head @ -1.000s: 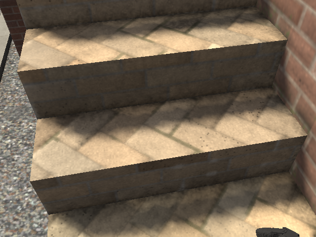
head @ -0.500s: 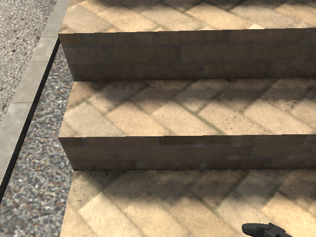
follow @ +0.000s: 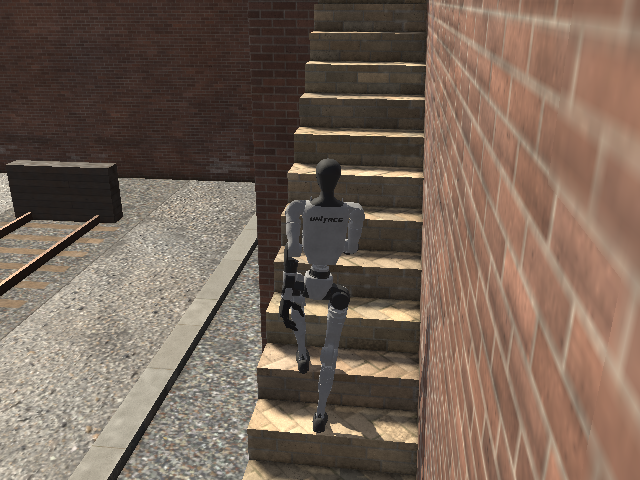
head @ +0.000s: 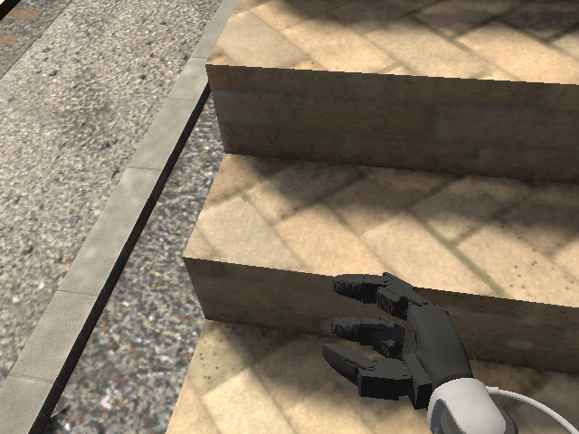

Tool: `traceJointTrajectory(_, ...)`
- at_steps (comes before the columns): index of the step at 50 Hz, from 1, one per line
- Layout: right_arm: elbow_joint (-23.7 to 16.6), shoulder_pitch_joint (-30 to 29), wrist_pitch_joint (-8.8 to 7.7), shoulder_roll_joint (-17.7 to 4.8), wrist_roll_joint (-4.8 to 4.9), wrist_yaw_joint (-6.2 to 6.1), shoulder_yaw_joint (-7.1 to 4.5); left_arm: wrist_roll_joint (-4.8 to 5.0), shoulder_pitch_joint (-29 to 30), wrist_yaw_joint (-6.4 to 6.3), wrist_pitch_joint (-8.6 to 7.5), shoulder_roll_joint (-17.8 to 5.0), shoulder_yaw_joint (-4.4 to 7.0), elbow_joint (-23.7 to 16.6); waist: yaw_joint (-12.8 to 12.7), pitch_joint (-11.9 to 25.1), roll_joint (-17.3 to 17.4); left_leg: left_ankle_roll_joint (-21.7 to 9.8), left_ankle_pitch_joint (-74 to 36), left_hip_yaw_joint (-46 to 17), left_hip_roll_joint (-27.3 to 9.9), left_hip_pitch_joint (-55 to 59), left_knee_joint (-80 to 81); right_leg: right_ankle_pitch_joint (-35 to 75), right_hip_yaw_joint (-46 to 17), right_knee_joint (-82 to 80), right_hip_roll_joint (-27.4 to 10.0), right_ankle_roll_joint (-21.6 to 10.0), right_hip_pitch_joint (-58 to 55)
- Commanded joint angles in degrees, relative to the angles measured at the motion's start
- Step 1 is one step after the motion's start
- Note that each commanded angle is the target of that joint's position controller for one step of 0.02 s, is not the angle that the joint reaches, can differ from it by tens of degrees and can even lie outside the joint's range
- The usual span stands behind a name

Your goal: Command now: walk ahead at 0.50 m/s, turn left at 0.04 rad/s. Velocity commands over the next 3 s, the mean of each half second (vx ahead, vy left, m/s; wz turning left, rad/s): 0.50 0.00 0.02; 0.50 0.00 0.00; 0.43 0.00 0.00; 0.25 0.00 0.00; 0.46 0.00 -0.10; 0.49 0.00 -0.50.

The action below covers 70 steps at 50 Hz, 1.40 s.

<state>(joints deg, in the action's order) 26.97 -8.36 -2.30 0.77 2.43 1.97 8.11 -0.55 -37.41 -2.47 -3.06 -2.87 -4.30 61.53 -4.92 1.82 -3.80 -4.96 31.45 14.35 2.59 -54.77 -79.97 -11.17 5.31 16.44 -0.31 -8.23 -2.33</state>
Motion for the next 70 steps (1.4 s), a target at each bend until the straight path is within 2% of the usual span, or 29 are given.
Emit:
traceJointTrajectory(1, 9.21, 37.47, 1.12, -20.74, -2.20, -1.98, -11.18, 0.10, 7.45, 0.41, -3.51, -22.23, 6.55, -4.68, 25.15, 25.35, -3.46, -15.43, -4.39, -34.51, -4.16, 65.89, 23.72, 118.41, -11.03, 33.69, -8.98, 4.61, 27.59)
traceJointTrajectory(2, 14.62, 43.42, 3.58, -25.68, -3.99, -4.43, -12.81, 0.96, 14.94, 2.93, -3.70, -16.76, 5.91, -5.52, 24.62, 24.37, 15.96, -24.15, -3.93, -68.18, -18.29, 68.06, 56.24, 17.68, -12.46, 64.65, 7.90, 6.53, 39.86)
traceJointTrajectory(3, 16.43, 38.43, 3.90, -19.27, -4.15, -5.92, -11.12, -1.04, 20.83, 6.10, -3.84, -15.14, 6.49, -7.54, 19.66, 18.64, 10.33, -21.06, 12.28, -80.23, -21.90, 54.48, 64.66, -2.63, -21.96, 97.82, 10.49, 6.22, 45.02)
traceJointTrajectory(5, 19.57, 21.16, 0.57, -6.74, -1.38, -5.04, -7.20, -1.75, 29.54, 8.28, -2.59, -1.01, 2.37, -19.82, 4.19, -9.27, 4.64, -10.55, 23.61, -58.08, -19.42, 26.07, 63.45, -10.97, -19.62, 114.28, 7.05, -0.69, 61.87)
traceJointTrajectory(7, 24.38, 16.99, -1.25, 0.87, -1.34, -2.98, -4.94, -0.27, 20.66, 8.92, -2.13, -0.36, 1.37, -20.60, -3.64, -10.93, 4.50, -3.38, 6.77, -32.95, -12.81, 20.02, 58.93, -13.48, -17.95, 119.91, 4.61, -3.10, 64.38)
traceJointTrajectory(8, 25.29, 15.85, -0.87, -0.09, -2.33, -1.85, -5.39, 1.53, 15.20, 8.78, -2.47, 0.97, 0.77, -19.72, -5.56, -7.55, 6.25, -1.28, -4.46, -20.46, -9.69, 23.02, 56.05, -10.62, -17.91, 119.89, 4.02, -2.86, 66.47)
traceJointTrajectory(12, 28.27, 20.05, -2.32, -8.34, -3.92, -0.22, -6.15, 3.19, 23.55, 4.33, -0.49, 0.63, -0.62, -21.56, -2.81, -11.15, 9.43, -3.74, -10.23, -16.41, -14.61, 16.86, 64.96, -2.46, -13.08, 131.17, 4.33, 3.39, 73.02)
traceJointTrajectory(18, 30.70, 30.27, -4.89, -16.09, -0.56, -3.59, -8.61, 1.82, 38.95, 1.74, -0.11, -3.30, -1.51, -28.09, 5.28, -2.93, 12.35, -3.84, -10.33, -20.45, -20.49, 44.09, 73.56, -1.62, -5.96, 104.94, -8.94, 8.36, 84.74)
traceJointTrajectory(20, 30.04, 25.82, -2.68, -18.08, 1.25, -4.45, -10.10, 1.27, 41.28, 2.31, 0.73, -1.81, -3.54, -28.09, 3.70, 2.79, 13.03, -3.06, -26.42, -12.57, -20.25, 34.66, 80.91, -7.88, -0.69, 75.14, -10.12, 5.39, 54.40)
traceJointTrajectory(22, 32.24, 28.80, -3.00, -24.38, 2.12, -3.71, -10.82, 0.39, 27.38, 2.73, 0.27, -11.50, 2.13, -25.32, -4.51, 15.75, 18.30, -4.73, -91.35, -12.84, -20.60, 44.32, 67.99, -17.84, 3.10, 66.18, 0.01, 2.45, 25.99)
traceJointTrajectory(24, 31.61, 27.67, -3.26, -23.67, 1.55, -2.95, -11.01, -1.99, 14.74, 3.42, 0.26, -18.10, 5.14, -19.43, -6.54, 15.97, 22.48, -2.51, -99.10, -13.82, -19.59, 53.47, 41.62, -14.92, -12.60, 40.06, 0.72, 0.44, 23.00)
traceJointTrajectory(25, 30.90, 33.96, -4.02, -13.97, 0.50, -1.14, -9.68, -2.63, 7.93, 3.57, 1.28, -25.78, 7.86, -14.70, -1.39, 18.39, -8.53, 0.89, -54.07, -15.39, -11.25, 39.91, 25.02, -2.33, -37.39, 21.21, -10.77, -4.48, 11.62)
traceJointTrajectory(26, 31.13, 30.52, -3.07, -7.56, 0.59, -0.66, -9.40, -2.04, 1.31, 2.28, 2.78, -26.05, 8.45, -9.65, -2.35, 19.49, -19.27, 4.23, -25.77, -21.18, 1.52, 24.77, -6.61, -36.37, -63.65, -1.90, -18.88, -9.41, 9.76)
traceJointTrajectory(27, 27.18, 25.30, -3.31, -6.22, 1.20, -0.09, -9.84, -1.15, 6.01, 2.89, 2.32, -22.14, 7.85, -8.30, -0.27, 13.85, -13.48, 2.64, -26.65, -29.01, 2.96, 15.92, -24.63, -44.59, -62.91, -3.62, -19.67, -6.93, 14.85)
traceJointTrajectory(29, 19.53, 11.05, -3.12, -6.43, 0.59, -0.79, -9.00, -0.93, 13.53, 4.23, 2.19, -10.60, 5.83, -4.28, 1.73, -3.83, -5.28, -2.05, -31.45, -22.45, -0.82, 3.27, -34.39, -40.13, -43.79, 6.22, -17.09, -5.67, 31.04)
traceJointTrajectory(32, 18.31, 19.12, -2.67, -3.07, -0.13, -0.15, -6.77, -1.77, 13.71, 3.47, 0.76, 1.26, 2.24, 1.30, 7.80, -6.80, -3.73, -6.88, -30.68, -23.16, -0.85, -6.10, -48.45, -24.01, -30.86, 9.66, -12.22, -3.42, 32.51)
traceJointTrajectory(37, 18.06, 22.79, -0.33, -6.22, 0.13, -1.85, -6.91, -0.91, 16.30, 4.09, 1.34, -4.48, 2.97, 0.26, 10.54, -7.85, 3.20, -2.94, -23.15, -23.22, -0.31, -13.59, -44.65, -11.63, -14.59, 0.92, -12.96, -3.41, 29.52)
traceJointTrajectory(45, 6.79, 2.86, -1.12, 2.24, 0.87, -1.45, -2.88, 0.40, -3.19, 0.35, 2.29, -5.59, 3.45, 1.94, 0.92, -6.62, -0.31, 3.52, -20.92, -16.42, -8.63, -41.51, -43.91, -10.33, -14.94, -4.62, -15.62, -3.49, 7.61)
traceJointTrajectory(49, -1.42, -12.24, -1.26, 6.38, -0.18, -0.12, -0.12, 1.88, -9.18, -2.35, 3.53, -5.16, 4.37, 3.55, -2.94, -5.15, -4.55, 4.17, -15.24, -7.97, -15.42, -32.39, -29.48, 5.36, -14.04, -17.01, -17.16, -4.29, 1.95)
traceJointTrajectory(53, -2.04, -2.67, -3.43, -1.73, 1.60, 0.12, -3.66, 0.56, -5.09, -0.15, 0.93, -12.13, 3.89, 6.72, 9.21, 7.78, -11.15, -3.39, -12.17, 4.90, -1.46, 17.22, -3.73, 111.07, -1.71, -8.44, -18.09, -3.86, 3.38)
traceJointTrajectory(55, 2.82, 14.22, -1.39, -12.94, 0.50, -1.03, -8.92, -1.91, 4.77, 0.70, -0.96, -18.03, 5.01, 4.78, 21.94, 14.23, -17.58, -4.58, -5.57, -6.73, 0.26, 32.71, 18.34, 117.46, -3.05, 7.86, -17.35, -3.81, -5.41)
traceJointTrajectory(56, 7.33, 27.12, -0.47, -18.10, -1.11, -0.84, -10.71, -2.20, 10.09, 0.53, -1.56, -17.89, 5.61, 2.71, 25.95, 19.47, -11.99, -7.66, -14.24, -25.30, -5.73, 49.47, 26.12, 97.45, -7.90, 22.07, -16.32, -3.17, 4.74)
traceJointTrajectory(57, 13.61, 37.29, 1.00, -24.46, -3.75, -1.83, -12.88, -1.75, 6.25, 3.01, -2.73, -9.75, 4.72, 1.76, 20.74, 29.15, 15.09, -16.60, -6.50, -62.46, -19.90, 68.49, 48.81, 47.37, -9.72, 39.86, -4.62, -2.04, 28.59)
traceJointTrajectory(58, 16.66, 39.75, 2.11, -23.62, -4.38, -3.69, -13.02, -1.87, 11.38, 5.24, -4.40, -6.84, 5.57, 4.47, 21.65, 30.68, 13.68, -19.11, 3.85, -85.19, -26.04, 67.35, 66.95, 7.45, -20.95, 76.15, 7.13, 0.42, 37.32)
traceJointTrajectory(60, 24.52, 31.65, 0.35, -9.61, -0.39, -2.74, -8.70, -1.56, 28.03, 7.64, -4.69, 1.30, 3.87, -8.92, 11.08, 5.75, 8.53, -9.27, 3.81, -62.85, -25.80, 45.82, 64.33, -2.99, -22.95, 111.52, 4.74, -1.50, 59.31)
traceJointTrajectory(61, 27.36, 25.92, -0.56, -5.99, -0.43, -1.90, -7.83, -1.05, 30.70, 6.83, -3.62, 1.80, 2.98, -14.10, 6.47, -3.69, 7.55, -5.39, 1.38, -46.92, -22.80, 37.02, 61.45, -4.58, -18.96, 115.56, 1.79, -2.44, 65.15)
traceJointTrajectory(63, 31.60, 23.60, -1.28, -1.06, -2.18, 0.10, -6.89, 0.83, 26.89, 7.02, -2.96, 2.71, 1.08, -16.98, 0.99, -5.10, 4.65, 2.55, -12.22, -26.09, -16.77, 33.45, 56.68, 1.02, -18.67, 120.27, 0.85, -5.15, 69.31)
traceJointTrajectory(66, 33.23, 23.23, -1.54, -2.63, -6.31, 0.90, -5.59, 3.41, 25.33, 6.07, -2.04, 3.87, -0.89, -16.63, -0.84, -8.15, 4.90, 4.68, -24.09, -12.52, -15.00, 26.55, 60.34, 5.60, -16.18, 127.34, 3.50, -3.29, 76.29)
traceJointTrajectory(70, 32.47, 21.86, -1.68, -9.28, -3.15, 0.87, -4.70, 2.68, 35.98, 2.38, -0.09, 1.19, -2.03, -22.26, -0.01, -11.09, 8.24, 5.04, -29.84, -4.33, -9.87, 15.78, 66.76, 12.17, -5.96, 110.68, 3.97, 3.64, 74.86)
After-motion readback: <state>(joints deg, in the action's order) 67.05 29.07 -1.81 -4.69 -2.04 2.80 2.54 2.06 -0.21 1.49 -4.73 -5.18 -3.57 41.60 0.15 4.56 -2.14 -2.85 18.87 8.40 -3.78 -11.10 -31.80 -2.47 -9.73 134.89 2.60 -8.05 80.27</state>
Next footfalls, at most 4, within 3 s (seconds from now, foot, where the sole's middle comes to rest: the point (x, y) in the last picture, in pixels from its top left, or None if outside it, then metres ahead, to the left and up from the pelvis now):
0.48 right None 0.37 -0.28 -0.41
1.10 left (380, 217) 0.67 -0.05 -0.22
1.58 right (497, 44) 0.86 -0.23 -0.02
2.10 left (334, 28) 0.92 0.03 -0.02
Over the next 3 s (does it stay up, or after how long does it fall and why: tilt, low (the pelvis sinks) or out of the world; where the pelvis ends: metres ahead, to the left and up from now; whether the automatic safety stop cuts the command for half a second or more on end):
stays up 1.16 -0.14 0.96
